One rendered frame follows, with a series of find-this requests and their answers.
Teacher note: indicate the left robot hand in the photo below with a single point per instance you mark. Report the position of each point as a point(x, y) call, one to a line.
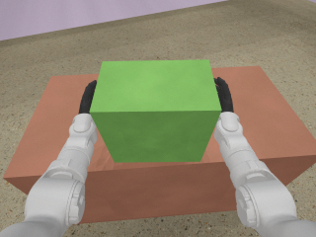
point(87, 98)

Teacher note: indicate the carton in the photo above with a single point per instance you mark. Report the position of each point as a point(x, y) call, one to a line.
point(156, 110)

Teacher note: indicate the left robot forearm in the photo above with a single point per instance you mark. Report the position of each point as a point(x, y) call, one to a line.
point(75, 156)

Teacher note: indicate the right robot upper arm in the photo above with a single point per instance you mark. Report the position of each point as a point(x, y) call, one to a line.
point(267, 207)

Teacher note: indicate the left robot upper arm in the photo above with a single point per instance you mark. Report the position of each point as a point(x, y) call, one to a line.
point(53, 206)

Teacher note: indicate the pedestal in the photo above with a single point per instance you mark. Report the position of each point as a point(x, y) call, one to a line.
point(117, 191)

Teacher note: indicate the right robot hand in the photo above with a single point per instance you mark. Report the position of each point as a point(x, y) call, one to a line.
point(224, 95)

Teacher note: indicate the right robot forearm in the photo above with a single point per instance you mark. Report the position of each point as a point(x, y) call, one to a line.
point(238, 155)

